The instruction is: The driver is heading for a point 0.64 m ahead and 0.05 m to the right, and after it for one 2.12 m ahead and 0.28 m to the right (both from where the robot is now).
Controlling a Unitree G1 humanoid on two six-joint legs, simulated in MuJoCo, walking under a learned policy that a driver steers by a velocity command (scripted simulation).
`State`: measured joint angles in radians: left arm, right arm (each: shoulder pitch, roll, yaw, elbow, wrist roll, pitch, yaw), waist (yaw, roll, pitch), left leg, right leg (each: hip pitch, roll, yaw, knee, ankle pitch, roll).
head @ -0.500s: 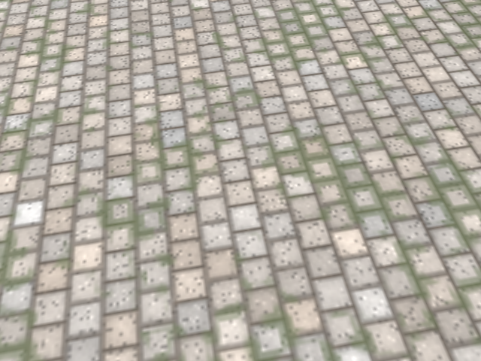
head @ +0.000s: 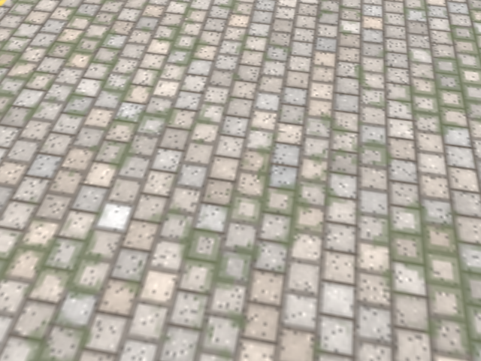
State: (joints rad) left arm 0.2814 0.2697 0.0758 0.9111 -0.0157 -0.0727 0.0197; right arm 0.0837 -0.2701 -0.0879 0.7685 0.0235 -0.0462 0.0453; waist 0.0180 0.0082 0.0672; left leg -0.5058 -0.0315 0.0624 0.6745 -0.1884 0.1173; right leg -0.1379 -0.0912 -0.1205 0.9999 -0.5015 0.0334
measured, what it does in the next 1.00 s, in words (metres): walks ahead: right foot, then left foot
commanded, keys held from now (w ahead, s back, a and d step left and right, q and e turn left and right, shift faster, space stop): w+q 0.06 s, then w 0.18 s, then w+e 0.52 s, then w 0.24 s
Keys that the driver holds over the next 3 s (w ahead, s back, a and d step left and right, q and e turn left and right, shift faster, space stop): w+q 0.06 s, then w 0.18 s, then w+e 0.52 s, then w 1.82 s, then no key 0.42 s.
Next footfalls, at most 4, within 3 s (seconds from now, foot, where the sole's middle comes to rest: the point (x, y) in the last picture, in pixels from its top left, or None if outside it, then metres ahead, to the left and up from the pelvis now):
0.50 right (293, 343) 0.48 -0.11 -0.75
0.98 left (229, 246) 0.77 0.07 -0.75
1.50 right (320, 187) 1.00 -0.23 -0.75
2.02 left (263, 116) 1.32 -0.04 -0.75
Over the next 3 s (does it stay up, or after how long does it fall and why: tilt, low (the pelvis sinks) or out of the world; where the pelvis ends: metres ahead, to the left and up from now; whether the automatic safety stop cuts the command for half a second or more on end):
stays up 1.59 -0.24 0.02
